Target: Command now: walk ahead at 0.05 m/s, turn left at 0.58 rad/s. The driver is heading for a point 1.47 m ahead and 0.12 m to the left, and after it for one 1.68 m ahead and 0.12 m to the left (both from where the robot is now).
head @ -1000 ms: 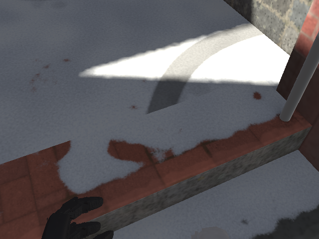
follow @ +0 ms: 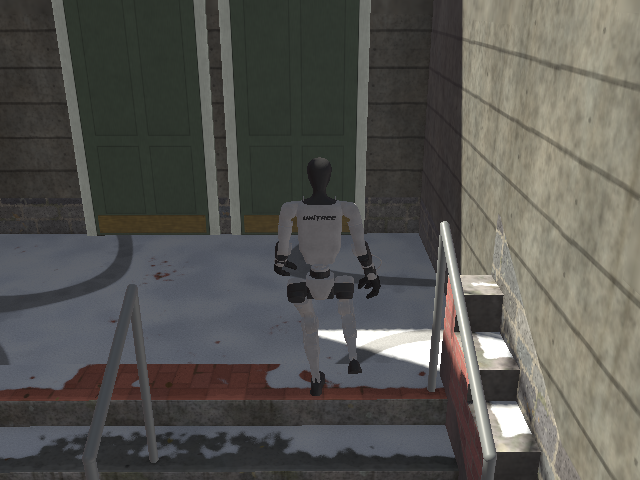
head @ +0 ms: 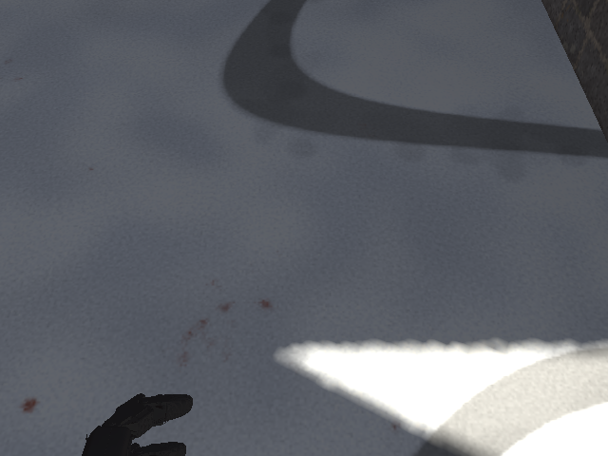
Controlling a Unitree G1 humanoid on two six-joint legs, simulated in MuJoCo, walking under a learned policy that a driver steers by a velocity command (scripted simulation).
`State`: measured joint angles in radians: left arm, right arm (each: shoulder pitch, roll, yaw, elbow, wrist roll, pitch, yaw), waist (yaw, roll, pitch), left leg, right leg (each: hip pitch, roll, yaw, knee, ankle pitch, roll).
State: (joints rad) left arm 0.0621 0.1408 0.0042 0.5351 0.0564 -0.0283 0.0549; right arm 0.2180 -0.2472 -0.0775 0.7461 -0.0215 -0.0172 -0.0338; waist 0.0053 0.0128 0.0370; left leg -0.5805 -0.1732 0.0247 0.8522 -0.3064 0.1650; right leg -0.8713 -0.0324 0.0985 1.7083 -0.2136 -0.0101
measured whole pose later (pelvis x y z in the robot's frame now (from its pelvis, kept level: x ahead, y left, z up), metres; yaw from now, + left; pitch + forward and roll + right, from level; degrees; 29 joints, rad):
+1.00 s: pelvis +0.23 -0.06 +0.06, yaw +21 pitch +2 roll -1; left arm 0.43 0.22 0.06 0.81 0.01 -0.07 0.00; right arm 0.18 -0.23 -0.05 0.71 -0.03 -0.03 0.04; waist 0.06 0.00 -0.07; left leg -0.38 -0.01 0.04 0.56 -0.29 0.04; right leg -0.10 0.04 0.02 0.33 -0.26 -0.05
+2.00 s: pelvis +0.74 +0.10 +0.05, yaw +22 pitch +1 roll -2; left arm 0.47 0.21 0.03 0.93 0.01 -0.08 -0.01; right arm 0.06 -0.21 -0.01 0.77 -0.03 -0.03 0.04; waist 0.07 0.04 0.04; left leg -0.61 0.07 0.05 0.62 0.00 0.04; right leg 0.09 0.10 -0.07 0.18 -0.30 -0.08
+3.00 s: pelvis +1.28 +0.19 +0.05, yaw -10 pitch +2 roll +0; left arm 0.42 0.26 0.07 0.87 0.00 -0.04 0.00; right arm 0.06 -0.26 -0.04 0.75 -0.04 -0.02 0.02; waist 0.07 0.04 0.05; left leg -0.68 0.10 -0.04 0.79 -0.08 -0.05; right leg -0.05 0.16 0.12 0.30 -0.25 -0.14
